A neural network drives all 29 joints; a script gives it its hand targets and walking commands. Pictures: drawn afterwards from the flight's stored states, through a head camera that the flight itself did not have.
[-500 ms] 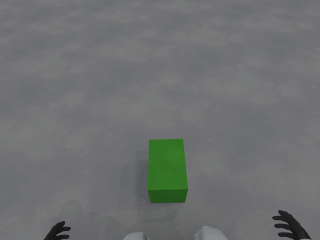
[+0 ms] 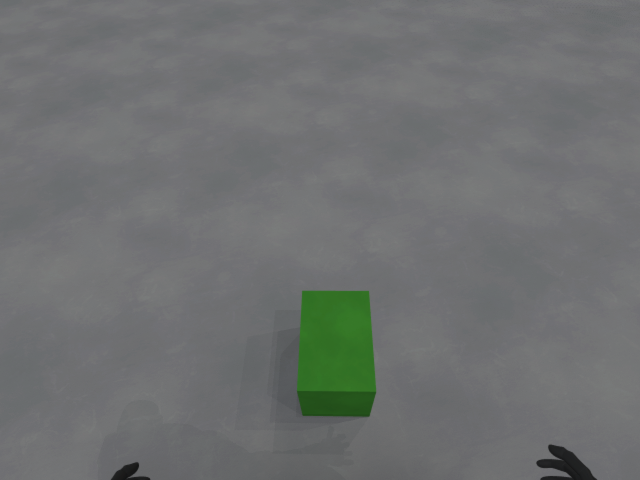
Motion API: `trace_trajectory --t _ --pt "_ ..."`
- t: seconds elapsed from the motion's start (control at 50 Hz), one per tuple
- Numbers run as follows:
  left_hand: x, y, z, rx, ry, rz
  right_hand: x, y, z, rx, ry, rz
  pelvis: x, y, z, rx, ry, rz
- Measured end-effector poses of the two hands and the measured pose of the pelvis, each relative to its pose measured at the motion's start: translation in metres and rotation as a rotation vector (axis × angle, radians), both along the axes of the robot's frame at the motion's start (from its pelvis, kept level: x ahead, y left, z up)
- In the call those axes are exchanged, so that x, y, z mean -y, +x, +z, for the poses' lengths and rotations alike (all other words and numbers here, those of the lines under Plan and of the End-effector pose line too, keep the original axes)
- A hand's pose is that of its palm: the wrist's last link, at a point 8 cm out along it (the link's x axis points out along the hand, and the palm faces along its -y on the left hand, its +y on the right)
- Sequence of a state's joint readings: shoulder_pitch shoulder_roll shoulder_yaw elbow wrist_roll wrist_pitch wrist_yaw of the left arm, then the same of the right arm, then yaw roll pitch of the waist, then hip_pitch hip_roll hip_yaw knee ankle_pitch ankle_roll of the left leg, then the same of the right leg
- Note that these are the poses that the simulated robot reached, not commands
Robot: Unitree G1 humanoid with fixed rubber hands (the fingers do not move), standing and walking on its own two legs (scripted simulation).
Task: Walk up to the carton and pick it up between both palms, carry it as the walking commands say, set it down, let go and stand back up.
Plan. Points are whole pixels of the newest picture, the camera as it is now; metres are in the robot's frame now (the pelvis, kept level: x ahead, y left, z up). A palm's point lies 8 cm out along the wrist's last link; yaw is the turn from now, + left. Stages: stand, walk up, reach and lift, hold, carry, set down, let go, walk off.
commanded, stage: walk up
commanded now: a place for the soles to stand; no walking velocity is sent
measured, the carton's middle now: (335, 353) +0.53 +0.00 -0.66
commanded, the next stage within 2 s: stand in 1.70 s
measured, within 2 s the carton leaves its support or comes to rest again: neither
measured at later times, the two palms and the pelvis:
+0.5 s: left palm out of the picture +0.13 +0.34 -0.11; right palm (574, 462) +0.16 -0.30 -0.12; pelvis +0.07 +0.01 -0.01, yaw +0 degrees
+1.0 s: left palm (122, 404) +0.24 +0.32 -0.11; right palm (548, 405) +0.22 -0.29 -0.11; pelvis +0.12 +0.02 +0.00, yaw -3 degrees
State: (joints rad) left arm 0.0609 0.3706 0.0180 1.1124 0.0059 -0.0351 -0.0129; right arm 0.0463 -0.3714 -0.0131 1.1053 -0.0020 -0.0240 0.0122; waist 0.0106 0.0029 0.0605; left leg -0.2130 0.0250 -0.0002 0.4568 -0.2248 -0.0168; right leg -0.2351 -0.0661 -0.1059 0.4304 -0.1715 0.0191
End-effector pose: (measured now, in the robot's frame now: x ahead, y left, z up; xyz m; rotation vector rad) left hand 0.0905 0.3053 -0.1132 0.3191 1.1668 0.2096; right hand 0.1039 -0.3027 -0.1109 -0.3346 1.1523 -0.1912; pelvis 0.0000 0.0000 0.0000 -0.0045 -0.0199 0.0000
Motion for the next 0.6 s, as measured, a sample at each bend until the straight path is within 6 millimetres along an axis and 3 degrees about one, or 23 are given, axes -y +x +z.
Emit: trace_trajectory --t 0.12,0.28,0.38,0.46,0.6 --pt "0.002 0.009 0.005 0.025 0.010 -0.004 0.003 0.010 -0.001 0.012 0.005 0.009 0.002 0.008 0.000 0.001 -0.005 0.005" --pt "-0.030 0.006 0.003 0.004 0.045 0.029 0.000 0.015 -0.002 -0.015 -0.027 0.026 -0.012 0.031 -0.006 0.003 0.002 0.017" --pt "-0.033 0.025 0.003 -0.020 0.060 0.002 0.001 0.016 -0.004 -0.046 -0.028 -0.005 -0.011 0.050 -0.006 -0.008 0.015 0.009" --pt "-0.029 0.039 0.003 -0.009 0.073 -0.008 0.004 0.035 -0.008 -0.031 -0.031 -0.017 -0.011 0.065 -0.009 -0.006 -0.005 0.007" --pt "-0.044 0.050 -0.005 -0.026 0.067 0.030 -0.018 0.090 -0.006 0.061 -0.037 0.030 -0.027 0.083 -0.014 0.016 0.004 0.002"
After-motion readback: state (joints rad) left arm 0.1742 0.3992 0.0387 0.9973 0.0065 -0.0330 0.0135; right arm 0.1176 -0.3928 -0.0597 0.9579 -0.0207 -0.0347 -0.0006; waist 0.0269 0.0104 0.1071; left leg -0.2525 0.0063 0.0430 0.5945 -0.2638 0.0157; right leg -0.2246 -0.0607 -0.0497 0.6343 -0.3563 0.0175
